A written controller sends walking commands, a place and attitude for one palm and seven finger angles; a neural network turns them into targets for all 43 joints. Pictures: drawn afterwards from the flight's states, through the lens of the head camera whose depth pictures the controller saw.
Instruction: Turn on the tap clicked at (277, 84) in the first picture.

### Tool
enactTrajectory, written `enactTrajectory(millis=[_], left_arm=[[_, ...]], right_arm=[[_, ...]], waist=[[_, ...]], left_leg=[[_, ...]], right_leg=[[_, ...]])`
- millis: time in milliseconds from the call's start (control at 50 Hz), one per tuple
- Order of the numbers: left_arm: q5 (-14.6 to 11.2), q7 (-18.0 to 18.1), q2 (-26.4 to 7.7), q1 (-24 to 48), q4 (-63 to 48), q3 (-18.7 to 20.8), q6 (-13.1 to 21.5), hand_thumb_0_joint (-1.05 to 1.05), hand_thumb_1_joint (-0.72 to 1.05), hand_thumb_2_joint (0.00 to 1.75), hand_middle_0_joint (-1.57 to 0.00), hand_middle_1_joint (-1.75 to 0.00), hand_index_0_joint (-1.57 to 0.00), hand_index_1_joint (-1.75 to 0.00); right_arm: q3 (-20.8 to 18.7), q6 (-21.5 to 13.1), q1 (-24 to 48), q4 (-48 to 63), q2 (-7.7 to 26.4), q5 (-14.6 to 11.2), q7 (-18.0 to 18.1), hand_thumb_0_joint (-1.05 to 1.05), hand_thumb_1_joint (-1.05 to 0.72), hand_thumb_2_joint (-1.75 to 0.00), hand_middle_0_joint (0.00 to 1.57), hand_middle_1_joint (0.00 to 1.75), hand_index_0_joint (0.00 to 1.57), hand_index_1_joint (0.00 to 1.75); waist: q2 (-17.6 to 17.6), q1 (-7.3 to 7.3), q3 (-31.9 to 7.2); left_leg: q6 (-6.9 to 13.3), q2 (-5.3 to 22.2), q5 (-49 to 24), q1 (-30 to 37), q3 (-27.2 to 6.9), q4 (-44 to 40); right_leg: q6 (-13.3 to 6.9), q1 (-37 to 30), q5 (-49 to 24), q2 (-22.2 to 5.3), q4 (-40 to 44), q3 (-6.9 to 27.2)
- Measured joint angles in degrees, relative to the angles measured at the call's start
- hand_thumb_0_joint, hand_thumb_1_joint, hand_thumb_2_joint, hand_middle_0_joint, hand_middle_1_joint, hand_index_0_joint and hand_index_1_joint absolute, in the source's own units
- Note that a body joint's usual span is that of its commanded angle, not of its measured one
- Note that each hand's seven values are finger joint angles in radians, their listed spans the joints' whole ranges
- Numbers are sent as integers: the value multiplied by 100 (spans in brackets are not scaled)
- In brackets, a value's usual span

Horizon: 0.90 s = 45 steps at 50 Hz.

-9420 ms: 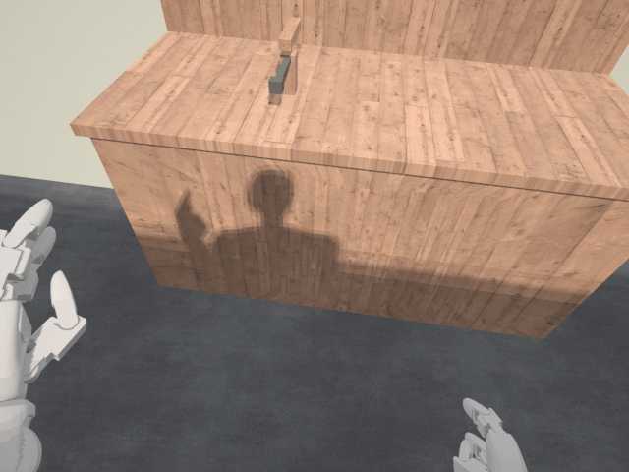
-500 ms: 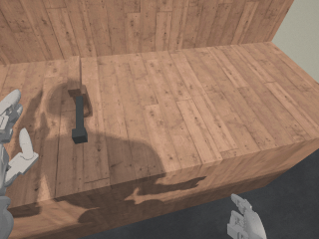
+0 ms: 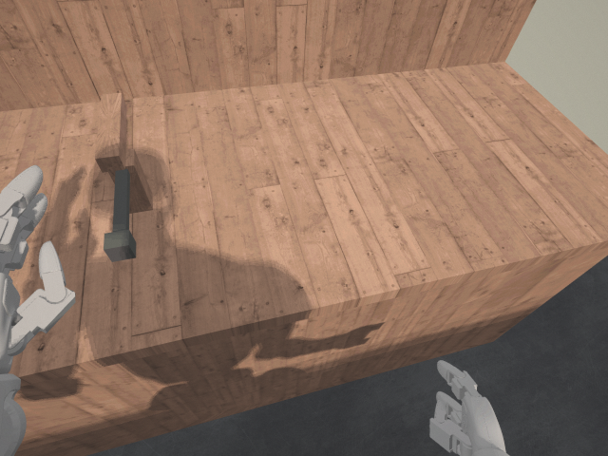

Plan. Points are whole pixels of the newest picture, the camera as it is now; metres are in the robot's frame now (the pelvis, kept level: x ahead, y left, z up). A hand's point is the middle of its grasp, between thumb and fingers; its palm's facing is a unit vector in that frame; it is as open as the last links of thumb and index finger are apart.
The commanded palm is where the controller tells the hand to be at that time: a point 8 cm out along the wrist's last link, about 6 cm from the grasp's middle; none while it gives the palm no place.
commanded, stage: shuffle to correct the standing spot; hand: left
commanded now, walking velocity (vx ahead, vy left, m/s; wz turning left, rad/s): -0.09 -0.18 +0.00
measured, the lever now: (120, 245) +0.32 +0.26 +0.08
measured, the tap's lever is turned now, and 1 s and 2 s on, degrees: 0 0 0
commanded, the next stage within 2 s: come to a stop and stand still in 1.32 s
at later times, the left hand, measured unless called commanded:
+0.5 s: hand (103, 318) +0.20 +0.20 +0.17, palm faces +0.26 -0.82 -0.52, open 7.4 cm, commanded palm +0.13 +0.25 +0.18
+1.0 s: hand (83, 373) +0.16 +0.20 +0.17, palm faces +0.34 -0.84 -0.42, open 7.4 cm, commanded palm +0.09 +0.25 +0.18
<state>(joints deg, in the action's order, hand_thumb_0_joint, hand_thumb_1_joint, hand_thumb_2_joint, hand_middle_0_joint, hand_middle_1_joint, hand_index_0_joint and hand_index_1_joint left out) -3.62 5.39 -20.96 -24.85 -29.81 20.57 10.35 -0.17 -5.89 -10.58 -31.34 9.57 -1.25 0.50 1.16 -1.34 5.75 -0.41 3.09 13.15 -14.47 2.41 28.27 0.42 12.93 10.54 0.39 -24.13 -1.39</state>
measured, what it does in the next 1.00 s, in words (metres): steps on the spot: right foot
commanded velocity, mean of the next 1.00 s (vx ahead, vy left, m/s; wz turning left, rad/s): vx -0.15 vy -0.18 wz -0.03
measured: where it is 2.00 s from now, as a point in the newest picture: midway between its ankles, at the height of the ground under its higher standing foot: outside the picture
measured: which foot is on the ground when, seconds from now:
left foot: down 0.00-0.94, up 0.96-1.00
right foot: down 0.00-0.74, up 0.76-0.90, down 0.92-1.00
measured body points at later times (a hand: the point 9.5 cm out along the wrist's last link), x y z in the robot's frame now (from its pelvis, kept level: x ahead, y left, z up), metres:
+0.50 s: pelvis -0.03 -0.03 -0.01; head +0.05 -0.02 +0.43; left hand +0.18 +0.24 +0.20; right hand +0.15 -0.27 -0.09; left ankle +0.02 +0.12 -0.74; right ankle +0.03 -0.12 -0.74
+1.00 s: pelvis -0.06 -0.04 -0.02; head -0.02 -0.02 +0.42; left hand +0.13 +0.24 +0.19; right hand +0.10 -0.26 -0.11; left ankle -0.02 +0.09 -0.70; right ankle -0.08 -0.15 -0.74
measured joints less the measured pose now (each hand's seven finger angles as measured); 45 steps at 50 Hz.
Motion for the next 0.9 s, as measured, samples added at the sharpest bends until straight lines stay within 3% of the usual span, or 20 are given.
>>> enactTrajectory(millis=[260,420,540,680,720,780,840,900], left_arm=[[-155,-57,-188,-209,-368,164,-69,2,89,90,-21,-31,-21,-30],[-134,-108,-480,-414,-658,383,242,2,89,90,-21,-31,-21,-30],[-142,-142,-657,-524,-697,621,444,2,89,90,-21,-31,-21,-30],[-184,-43,-359,-567,-666,410,178,2,89,90,-21,-31,-22,-30],[-177,10,-272,-491,-620,310,74,2,89,90,-21,-31,-21,-30],[-117,46,-217,-272,-468,213,-50,2,89,90,-21,-31,-21,-30],[-37,23,-265,32,-295,234,-80,2,89,90,-21,-31,-21,-30],[-6,-9,-261,55,-279,324,-65,2,89,90,-21,-31,-21,-30]], right_arm=[[-179,42,47,45,202,42,103,2,-90,-90,20,30,20,30],[-262,18,145,40,198,100,165,2,-90,-90,20,30,20,30],[-231,-68,119,-21,96,122,194,2,-90,-90,20,30,20,30],[-132,-65,-175,-130,106,99,186,2,-90,-90,20,30,20,30],[-90,-57,-239,-187,120,96,194,2,-90,-90,21,30,20,30],[-82,-59,-341,-146,113,81,185,2,-90,-90,21,30,20,30],[-114,-27,-362,-156,-34,56,58,2,-90,-90,20,30,20,30],[-95,4,-407,-60,-75,50,-145,2,-90,-90,21,30,20,30]], waist=[[-78,76,49],[-19,174,193],[0,165,218],[61,69,13],[117,65,-5],[-10,115,-17],[-41,133,1],[-119,70,-98]], left_leg=[[-232,263,53,-287,-102,198],[-271,283,-31,-564,-155,325],[-265,278,-121,-799,-204,471],[-16,100,1002,-1015,-204,984],[-6,58,714,-909,-152,852],[-28,167,-136,-843,-195,723],[-126,224,-162,-849,-295,767],[-179,359,-9,-1035,-286,963]], right_leg=[[-247,295,74,257,-204,-90],[-296,586,33,273,-387,-139],[-306,821,-32,263,-563,-184],[-299,968,-20,131,-755,-126],[-254,953,76,70,-853,-97],[-71,1050,897,154,-1598,-92],[-8,946,1286,218,-2448,-13],[-111,336,1365,175,-1632,-129]])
